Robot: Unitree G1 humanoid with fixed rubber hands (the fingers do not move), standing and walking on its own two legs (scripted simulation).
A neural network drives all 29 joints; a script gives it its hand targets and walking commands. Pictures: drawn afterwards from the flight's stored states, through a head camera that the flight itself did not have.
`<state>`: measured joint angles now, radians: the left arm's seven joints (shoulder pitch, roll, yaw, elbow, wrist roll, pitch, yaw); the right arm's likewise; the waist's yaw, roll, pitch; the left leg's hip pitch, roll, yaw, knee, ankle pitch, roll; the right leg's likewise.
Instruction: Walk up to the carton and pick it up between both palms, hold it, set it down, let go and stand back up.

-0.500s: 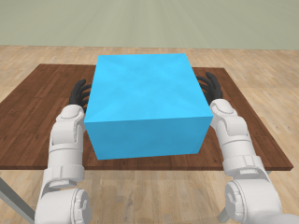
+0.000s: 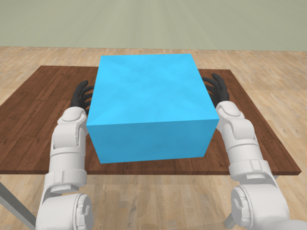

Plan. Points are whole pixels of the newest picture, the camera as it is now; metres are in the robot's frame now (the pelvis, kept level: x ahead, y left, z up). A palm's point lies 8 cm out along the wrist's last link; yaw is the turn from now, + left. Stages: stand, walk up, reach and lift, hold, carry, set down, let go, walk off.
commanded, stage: hold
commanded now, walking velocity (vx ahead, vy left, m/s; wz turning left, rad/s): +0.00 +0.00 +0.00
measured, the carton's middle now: (149, 103) +0.41 +0.02 +0.16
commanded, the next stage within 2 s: none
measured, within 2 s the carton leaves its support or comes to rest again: neither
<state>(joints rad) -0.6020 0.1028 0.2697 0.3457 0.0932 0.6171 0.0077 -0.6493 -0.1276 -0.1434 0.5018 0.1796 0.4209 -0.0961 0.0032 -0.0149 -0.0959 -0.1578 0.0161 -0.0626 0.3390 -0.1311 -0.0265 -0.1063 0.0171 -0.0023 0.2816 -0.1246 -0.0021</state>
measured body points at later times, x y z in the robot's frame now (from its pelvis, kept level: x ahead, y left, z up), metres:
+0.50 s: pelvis +0.00 +0.00 +0.00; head -0.06 +0.01 +0.45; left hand +0.37 +0.21 +0.18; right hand +0.39 -0.16 +0.19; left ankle +0.04 +0.13 -0.75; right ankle +0.02 -0.12 -0.75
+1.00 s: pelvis +0.00 +0.00 +0.00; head -0.06 +0.01 +0.45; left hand +0.37 +0.21 +0.18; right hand +0.39 -0.16 +0.19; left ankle +0.04 +0.13 -0.75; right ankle +0.02 -0.12 -0.75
